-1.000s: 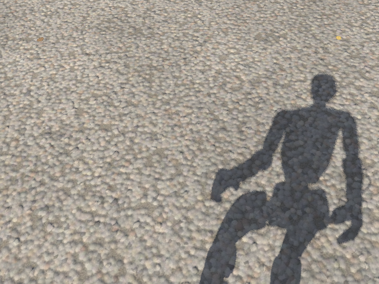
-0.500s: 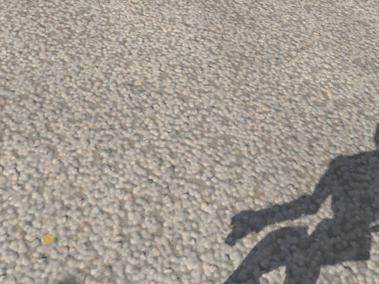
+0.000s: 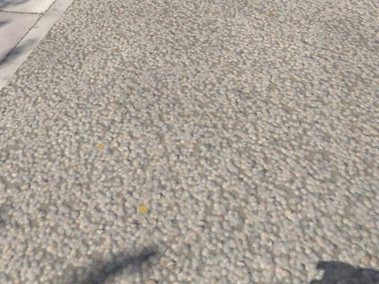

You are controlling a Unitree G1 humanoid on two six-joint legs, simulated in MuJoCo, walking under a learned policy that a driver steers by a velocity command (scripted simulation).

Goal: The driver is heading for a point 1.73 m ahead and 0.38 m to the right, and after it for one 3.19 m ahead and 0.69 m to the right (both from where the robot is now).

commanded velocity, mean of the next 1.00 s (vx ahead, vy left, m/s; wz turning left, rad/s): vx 0.37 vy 0.00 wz -0.19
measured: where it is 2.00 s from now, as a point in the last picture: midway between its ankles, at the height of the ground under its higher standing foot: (244, 225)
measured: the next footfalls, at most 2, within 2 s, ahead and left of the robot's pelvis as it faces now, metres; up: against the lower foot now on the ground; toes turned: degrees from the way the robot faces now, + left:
left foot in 0.14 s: -0.01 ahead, +0.12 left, +0.00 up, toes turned +4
right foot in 0.64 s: +0.34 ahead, -0.05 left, +0.00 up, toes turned -8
